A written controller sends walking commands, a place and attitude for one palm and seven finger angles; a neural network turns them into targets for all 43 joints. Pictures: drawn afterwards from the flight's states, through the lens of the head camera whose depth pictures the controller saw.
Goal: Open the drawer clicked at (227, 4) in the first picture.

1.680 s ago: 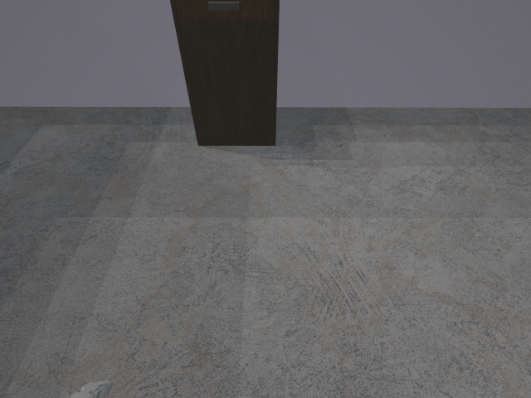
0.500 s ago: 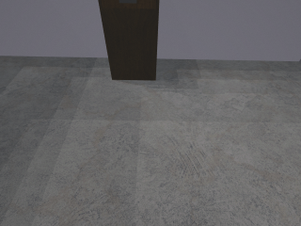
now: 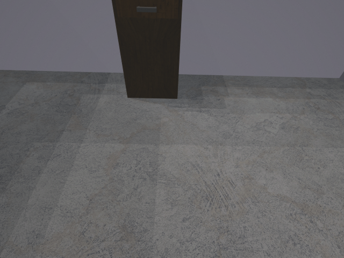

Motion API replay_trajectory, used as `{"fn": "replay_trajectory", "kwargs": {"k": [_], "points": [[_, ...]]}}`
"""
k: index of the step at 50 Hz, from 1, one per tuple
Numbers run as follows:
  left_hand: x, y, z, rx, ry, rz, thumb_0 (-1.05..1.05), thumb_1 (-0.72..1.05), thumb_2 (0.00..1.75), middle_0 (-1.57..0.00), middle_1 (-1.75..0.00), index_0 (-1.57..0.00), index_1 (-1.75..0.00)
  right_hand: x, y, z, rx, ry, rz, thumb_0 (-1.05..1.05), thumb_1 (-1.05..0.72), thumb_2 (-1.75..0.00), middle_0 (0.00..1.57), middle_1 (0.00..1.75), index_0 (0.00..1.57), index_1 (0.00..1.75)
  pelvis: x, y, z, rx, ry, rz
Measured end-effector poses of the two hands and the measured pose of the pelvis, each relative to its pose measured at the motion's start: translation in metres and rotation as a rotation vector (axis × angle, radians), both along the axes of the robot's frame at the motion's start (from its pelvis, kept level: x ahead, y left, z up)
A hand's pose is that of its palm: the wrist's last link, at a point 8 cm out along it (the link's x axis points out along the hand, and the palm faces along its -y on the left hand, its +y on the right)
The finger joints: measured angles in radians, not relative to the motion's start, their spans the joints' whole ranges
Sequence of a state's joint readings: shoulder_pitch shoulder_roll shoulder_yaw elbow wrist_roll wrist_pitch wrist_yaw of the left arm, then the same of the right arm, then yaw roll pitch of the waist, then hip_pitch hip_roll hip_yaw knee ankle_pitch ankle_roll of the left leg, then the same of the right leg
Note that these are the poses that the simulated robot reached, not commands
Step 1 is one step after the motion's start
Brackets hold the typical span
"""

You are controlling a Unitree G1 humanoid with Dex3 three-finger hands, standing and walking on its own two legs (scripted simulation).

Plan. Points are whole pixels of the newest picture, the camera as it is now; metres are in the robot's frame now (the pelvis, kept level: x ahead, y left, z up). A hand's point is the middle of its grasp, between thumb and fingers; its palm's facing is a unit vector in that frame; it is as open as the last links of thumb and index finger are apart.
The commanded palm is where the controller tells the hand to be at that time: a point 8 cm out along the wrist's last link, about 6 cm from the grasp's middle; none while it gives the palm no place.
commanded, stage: walk to a spot facing it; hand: left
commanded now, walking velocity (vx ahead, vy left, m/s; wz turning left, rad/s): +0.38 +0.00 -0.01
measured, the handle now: (147, 8) +1.62 +0.28 +0.03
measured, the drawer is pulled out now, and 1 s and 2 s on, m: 0.00 0.00 0.00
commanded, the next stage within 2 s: turn to face it in 1.56 s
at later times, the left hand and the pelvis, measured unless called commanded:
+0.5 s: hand (120, 219) +0.27 +0.18 -0.19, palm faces -0.08 -0.98 -0.15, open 7.4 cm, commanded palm none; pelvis +0.17 +0.01 -0.02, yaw -2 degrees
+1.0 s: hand (124, 196) +0.35 +0.19 -0.20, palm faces +0.11 -0.98 -0.14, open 7.4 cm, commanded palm none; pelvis +0.41 +0.02 -0.02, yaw +1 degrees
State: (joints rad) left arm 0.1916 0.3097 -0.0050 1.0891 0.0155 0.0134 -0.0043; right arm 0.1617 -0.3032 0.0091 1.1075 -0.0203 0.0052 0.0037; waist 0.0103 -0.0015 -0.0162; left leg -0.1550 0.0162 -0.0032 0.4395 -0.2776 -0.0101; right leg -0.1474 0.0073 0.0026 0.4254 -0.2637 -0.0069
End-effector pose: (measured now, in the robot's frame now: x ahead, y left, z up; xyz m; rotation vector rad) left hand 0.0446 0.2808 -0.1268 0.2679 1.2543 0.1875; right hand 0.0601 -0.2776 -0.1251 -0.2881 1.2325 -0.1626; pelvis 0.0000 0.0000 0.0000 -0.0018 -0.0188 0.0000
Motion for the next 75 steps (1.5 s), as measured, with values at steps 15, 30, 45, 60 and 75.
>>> {"fn": "replay_trajectory", "kwargs": {"k": [15, 30, 45, 60, 75], "points": [[0.010, -0.022, -0.035, -0.160, 0.236, 0.039, 0.01, 0.90, 0.90, -0.20, -0.30, -0.20, -0.29, -0.045, 0.085, -0.012, 0.085, 0.214, -0.173, 0.00, -0.90, -0.90, 0.20, 0.30, 0.20, 0.30, 0.088, 0.028, -0.009, -0.019, 0.028, -0.016], [0.305, -0.071, -0.033, -0.130, -0.176, -0.090, 0.01, 0.91, 0.90, -0.20, -0.29, -0.19, -0.29, -0.003, 0.078, -0.025, 0.167, 0.517, -0.317, 0.01, -0.90, -0.90, 0.20, 0.30, 0.20, 0.30, 0.226, -0.015, -0.032, -0.012, 0.000, -0.020], [0.301, -0.053, -0.026, -0.128, 0.064, 0.096, 0.00, 0.93, 0.90, -0.20, -0.30, -0.20, -0.29, 0.377, 0.037, -0.004, 0.102, -0.112, -0.043, 0.01, -0.93, -0.90, 0.19, 0.30, 0.19, 0.30, 0.360, -0.006, -0.006, -0.040, 0.007, 0.007], [0.429, -0.016, -0.027, -0.176, 0.153, 0.085, 0.01, 0.91, 0.90, -0.20, -0.30, -0.19, -0.29, 0.458, 0.079, 0.001, 0.051, -0.028, -0.115, -0.02, -0.95, -0.90, 0.20, 0.30, 0.20, 0.30, 0.494, 0.040, 0.001, -0.016, 0.002, -0.030], [0.716, -0.068, -0.017, -0.110, -0.095, -0.152, 0.01, 0.91, 0.90, -0.20, -0.29, -0.19, -0.29, 0.429, 0.091, -0.029, 0.208, 0.371, -0.356, 0.00, -0.91, -0.90, 0.20, 0.30, 0.20, 0.30, 0.636, -0.009, -0.018, 0.016, 0.004, -0.100]]}}
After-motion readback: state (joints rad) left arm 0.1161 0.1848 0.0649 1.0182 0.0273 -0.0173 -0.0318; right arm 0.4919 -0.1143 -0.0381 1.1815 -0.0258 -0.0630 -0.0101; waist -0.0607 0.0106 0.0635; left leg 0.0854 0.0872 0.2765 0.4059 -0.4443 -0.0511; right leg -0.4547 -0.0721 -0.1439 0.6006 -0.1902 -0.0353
